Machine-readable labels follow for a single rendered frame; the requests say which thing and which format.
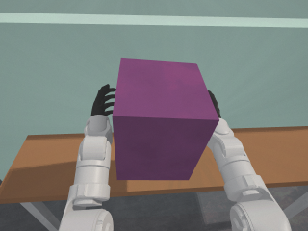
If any left robot upper arm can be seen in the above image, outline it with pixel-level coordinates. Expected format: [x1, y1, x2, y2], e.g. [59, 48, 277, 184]
[59, 209, 114, 231]

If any carton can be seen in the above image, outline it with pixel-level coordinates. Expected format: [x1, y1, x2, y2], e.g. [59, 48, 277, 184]
[112, 58, 219, 181]

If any robot left hand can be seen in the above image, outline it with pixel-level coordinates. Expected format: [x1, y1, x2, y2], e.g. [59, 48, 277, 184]
[90, 84, 116, 116]

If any robot right hand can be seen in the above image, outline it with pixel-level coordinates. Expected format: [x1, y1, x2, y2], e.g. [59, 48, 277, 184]
[208, 90, 221, 118]

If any table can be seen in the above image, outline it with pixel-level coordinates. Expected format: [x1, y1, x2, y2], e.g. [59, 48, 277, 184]
[0, 126, 308, 231]

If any robot right forearm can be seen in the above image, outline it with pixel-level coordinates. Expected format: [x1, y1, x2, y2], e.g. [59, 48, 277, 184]
[207, 118, 292, 231]

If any robot left forearm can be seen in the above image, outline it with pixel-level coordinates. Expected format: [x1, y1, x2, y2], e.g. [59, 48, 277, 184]
[58, 115, 113, 231]

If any right robot upper arm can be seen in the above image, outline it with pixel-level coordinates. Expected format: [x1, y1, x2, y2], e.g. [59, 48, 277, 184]
[230, 199, 291, 231]

